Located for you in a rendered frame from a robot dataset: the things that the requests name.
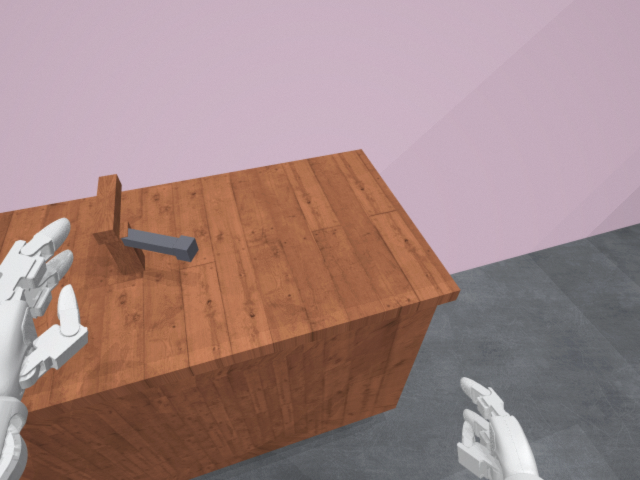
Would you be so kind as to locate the robot left hand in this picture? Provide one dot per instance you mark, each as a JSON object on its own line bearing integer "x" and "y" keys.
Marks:
{"x": 26, "y": 282}

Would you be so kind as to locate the robot right hand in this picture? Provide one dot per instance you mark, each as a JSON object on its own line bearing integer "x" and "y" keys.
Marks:
{"x": 503, "y": 449}

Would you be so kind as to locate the robot left forearm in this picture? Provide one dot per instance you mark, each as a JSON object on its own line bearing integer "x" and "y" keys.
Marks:
{"x": 13, "y": 449}

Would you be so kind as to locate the counter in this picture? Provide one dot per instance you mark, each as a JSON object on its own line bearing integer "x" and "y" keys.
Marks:
{"x": 303, "y": 311}

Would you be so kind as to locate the tap lever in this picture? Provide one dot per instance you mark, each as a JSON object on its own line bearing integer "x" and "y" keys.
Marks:
{"x": 184, "y": 247}

